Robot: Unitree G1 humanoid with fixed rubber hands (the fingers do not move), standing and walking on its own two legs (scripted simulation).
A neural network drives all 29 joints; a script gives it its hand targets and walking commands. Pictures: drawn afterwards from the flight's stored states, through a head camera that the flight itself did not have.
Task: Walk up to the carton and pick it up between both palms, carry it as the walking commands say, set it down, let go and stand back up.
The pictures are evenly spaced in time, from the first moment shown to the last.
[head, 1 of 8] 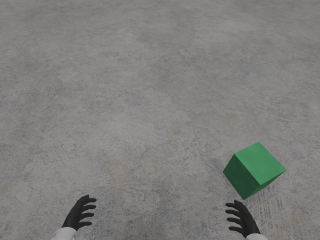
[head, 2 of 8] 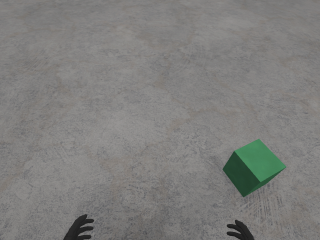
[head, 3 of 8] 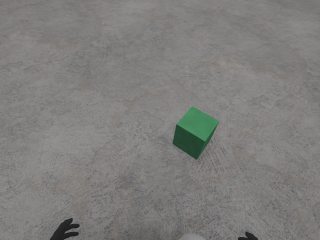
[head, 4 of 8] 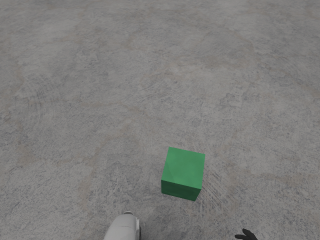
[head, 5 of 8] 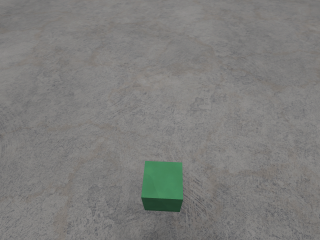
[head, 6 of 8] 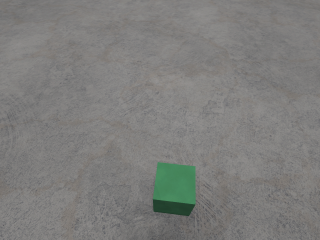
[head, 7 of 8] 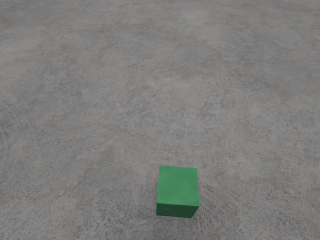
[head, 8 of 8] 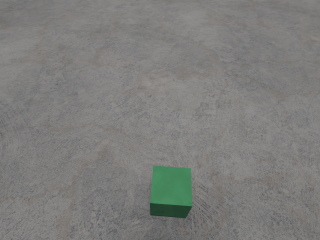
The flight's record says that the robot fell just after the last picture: no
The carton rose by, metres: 0.00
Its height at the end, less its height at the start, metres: +0.00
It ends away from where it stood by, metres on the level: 0.00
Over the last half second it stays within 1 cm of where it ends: yes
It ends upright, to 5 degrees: yes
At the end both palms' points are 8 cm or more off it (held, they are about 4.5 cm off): yes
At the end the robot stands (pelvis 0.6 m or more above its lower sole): yes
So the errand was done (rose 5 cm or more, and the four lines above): no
